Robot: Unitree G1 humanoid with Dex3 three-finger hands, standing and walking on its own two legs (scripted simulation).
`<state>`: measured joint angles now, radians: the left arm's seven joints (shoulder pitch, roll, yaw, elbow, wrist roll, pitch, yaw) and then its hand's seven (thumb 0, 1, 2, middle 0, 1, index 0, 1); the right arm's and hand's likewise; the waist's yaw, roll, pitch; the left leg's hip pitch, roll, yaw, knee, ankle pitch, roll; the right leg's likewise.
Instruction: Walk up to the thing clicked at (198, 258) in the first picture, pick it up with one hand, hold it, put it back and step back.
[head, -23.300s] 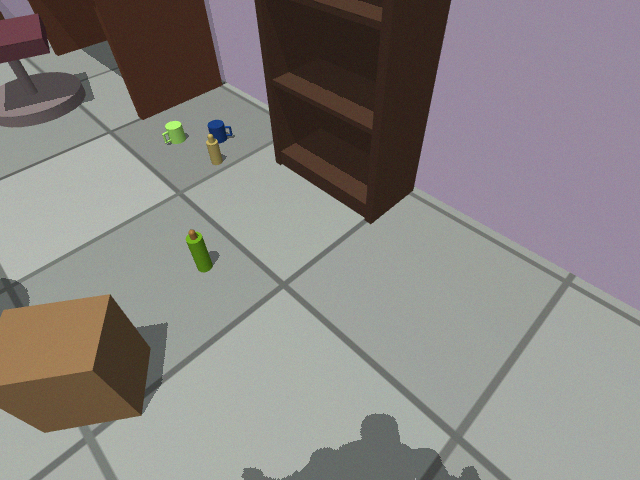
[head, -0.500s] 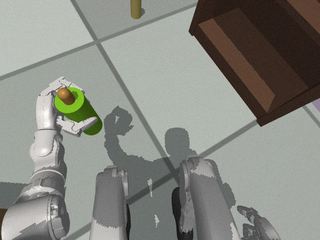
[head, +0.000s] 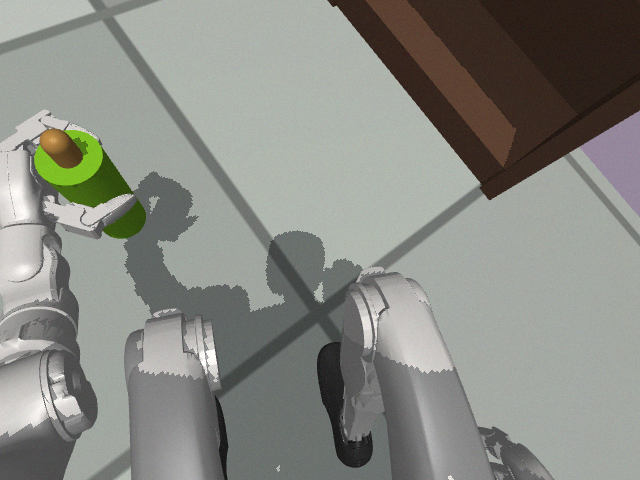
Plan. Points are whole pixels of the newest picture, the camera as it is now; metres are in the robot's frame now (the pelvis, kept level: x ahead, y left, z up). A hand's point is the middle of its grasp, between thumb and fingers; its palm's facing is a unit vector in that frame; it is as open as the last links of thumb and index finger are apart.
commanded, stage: crouch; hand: left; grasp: from the side
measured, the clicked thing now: (94, 186) +0.48 +0.20 -0.07
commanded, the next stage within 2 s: lower in 0.48 s
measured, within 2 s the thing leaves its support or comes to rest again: neither
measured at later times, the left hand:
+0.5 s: hand (103, 190) +0.50 +0.21 -0.12, palm faces +0.07 -1.00 -0.04, open 9.4 cm
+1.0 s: hand (117, 206) +0.50 +0.21 -0.18, palm faces +0.07 -1.00 -0.04, open 9.4 cm
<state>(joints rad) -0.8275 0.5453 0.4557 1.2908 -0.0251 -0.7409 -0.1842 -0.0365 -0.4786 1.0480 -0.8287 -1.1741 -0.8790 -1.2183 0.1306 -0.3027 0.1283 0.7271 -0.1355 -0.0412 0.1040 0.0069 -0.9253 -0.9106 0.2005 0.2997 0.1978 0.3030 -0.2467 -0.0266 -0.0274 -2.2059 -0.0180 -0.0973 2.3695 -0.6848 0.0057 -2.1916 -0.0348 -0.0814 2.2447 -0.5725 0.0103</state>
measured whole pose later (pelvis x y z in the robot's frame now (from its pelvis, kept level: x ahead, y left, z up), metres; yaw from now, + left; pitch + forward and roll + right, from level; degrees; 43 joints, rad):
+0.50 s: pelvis +0.00 +0.00 -0.02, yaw -2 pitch +27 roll -10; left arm -0.81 0.61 0.44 1.26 -0.02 -0.77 -0.15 -0.04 -0.47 1.05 -0.82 -1.18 -0.87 -1.23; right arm 0.06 -0.34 0.22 0.69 -0.19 -0.01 0.12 0.00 -0.93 -0.91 0.20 0.30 0.20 0.30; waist -0.27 -0.06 0.08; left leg -2.25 -0.03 -0.15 2.47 -0.70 0.00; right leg -2.21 -0.03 -0.13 2.30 -0.57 0.02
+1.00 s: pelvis +0.00 +0.01 -0.04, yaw -5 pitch +23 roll -13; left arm -0.81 0.75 0.47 1.35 0.00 -0.87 -0.11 -0.04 -0.49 1.08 -0.82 -1.19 -0.87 -1.24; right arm 0.01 -0.36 0.35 0.66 -0.26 0.01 0.14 0.00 -0.93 -0.91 0.20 0.30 0.20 0.30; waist -0.32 -0.16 0.21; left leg -2.25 -0.02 -0.21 2.55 -0.71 0.01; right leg -2.18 -0.02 -0.18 2.33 -0.56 0.03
